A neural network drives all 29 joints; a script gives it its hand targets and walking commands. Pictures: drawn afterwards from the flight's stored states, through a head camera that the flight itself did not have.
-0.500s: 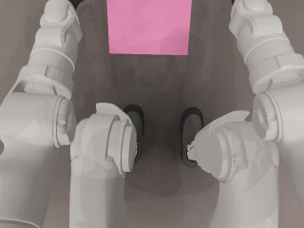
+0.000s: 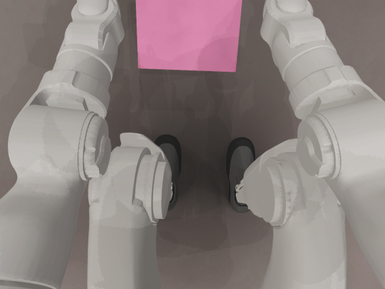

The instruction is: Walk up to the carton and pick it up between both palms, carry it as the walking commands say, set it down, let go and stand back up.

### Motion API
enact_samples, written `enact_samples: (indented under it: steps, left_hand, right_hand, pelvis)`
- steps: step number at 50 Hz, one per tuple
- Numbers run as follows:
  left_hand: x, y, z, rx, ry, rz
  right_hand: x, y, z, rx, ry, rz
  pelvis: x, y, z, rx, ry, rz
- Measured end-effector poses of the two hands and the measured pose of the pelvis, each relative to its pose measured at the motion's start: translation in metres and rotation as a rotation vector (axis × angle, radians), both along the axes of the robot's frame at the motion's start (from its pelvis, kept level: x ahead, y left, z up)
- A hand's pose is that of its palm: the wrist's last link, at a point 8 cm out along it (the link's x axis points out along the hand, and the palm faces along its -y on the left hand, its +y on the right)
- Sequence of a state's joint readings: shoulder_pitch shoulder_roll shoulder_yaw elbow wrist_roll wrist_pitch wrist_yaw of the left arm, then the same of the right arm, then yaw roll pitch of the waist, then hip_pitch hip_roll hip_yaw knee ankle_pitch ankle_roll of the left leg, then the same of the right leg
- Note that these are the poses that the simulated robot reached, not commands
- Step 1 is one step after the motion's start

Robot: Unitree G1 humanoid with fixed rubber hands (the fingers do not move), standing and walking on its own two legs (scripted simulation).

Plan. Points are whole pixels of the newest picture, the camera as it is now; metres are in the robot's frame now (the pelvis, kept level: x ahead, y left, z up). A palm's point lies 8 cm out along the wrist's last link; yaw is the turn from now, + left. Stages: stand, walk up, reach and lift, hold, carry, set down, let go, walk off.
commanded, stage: reach and lift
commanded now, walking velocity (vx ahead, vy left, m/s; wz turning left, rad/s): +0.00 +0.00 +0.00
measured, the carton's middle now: (188, 7) +0.52 +0.06 -0.27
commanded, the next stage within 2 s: none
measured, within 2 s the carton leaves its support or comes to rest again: leaves its support in 0.60 s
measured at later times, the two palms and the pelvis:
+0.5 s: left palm out of the picture +0.53 +0.19 -0.19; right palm out of the picture +0.55 -0.07 -0.19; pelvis +0.01 -0.01 -0.01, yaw +1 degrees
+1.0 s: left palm out of the picture +0.52 +0.17 -0.13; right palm out of the picture +0.53 -0.08 -0.13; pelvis -0.02 -0.02 +0.01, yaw +4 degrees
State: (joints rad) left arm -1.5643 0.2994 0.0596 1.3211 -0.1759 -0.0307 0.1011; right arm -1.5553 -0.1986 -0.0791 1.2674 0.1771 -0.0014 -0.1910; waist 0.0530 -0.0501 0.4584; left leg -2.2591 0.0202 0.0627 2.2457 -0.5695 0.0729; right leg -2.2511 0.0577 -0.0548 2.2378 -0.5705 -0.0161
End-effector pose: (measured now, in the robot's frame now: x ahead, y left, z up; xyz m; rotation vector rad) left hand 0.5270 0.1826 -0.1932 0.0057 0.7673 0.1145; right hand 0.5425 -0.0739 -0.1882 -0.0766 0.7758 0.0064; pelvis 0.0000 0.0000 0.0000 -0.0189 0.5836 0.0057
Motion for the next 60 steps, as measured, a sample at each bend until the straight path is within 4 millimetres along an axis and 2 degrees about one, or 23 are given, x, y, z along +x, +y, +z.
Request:
enact_samples:
  steps: [19,27,33,38,44,48,54,60]
  left_hand:
    - [0.007,0.002,0.003,-0.018,0.055,-0.036]
    - [-0.003,0.005,0.004,-0.008,0.072,-0.035]
    - [-0.015,0.008,0.006,0.005,0.081,-0.002]
    - [-0.023,0.004,0.020,0.011,0.062,0.030]
    - [-0.017,-0.007,0.041,0.009,0.033,0.028]
    - [-0.013,-0.012,0.055,0.052,0.041,-0.021]
    - [-0.001,-0.009,0.067,0.040,0.007,0.018]
    - [0.004,-0.005,0.062,0.003,-0.037,0.078]
  right_hand:
    - [0.008,-0.002,0.002,0.024,0.050,0.026]
    - [0.009,0.003,0.005,0.022,0.049,0.025]
    - [0.003,0.010,0.016,0.029,0.040,0.015]
    - [-0.003,0.012,0.035,0.026,0.001,-0.024]
    - [-0.014,0.002,0.056,0.007,-0.037,-0.089]
    - [-0.018,-0.005,0.057,0.018,-0.016,-0.098]
    - [-0.005,0.000,0.066,0.022,-0.032,-0.105]
    - [0.011,0.015,0.078,-0.044,-0.091,-0.174]
  pelvis:
    - [0.012,-0.004,-0.011,0.001,0.001,0.005]
    - [0.014,-0.009,-0.008,0.007,-0.004,0.018]
    - [0.012,-0.012,-0.005,0.004,-0.021,0.029]
    - [0.004,-0.014,-0.002,0.003,-0.054,0.052]
    - [-0.010,-0.016,0.003,0.012,-0.076,0.059]
    - [-0.016,-0.017,0.008,0.010,-0.075,0.059]
    - [-0.019,-0.018,0.022,0.015,-0.072,0.061]
    - [-0.011,-0.020,0.029,0.008,-0.070,0.067]
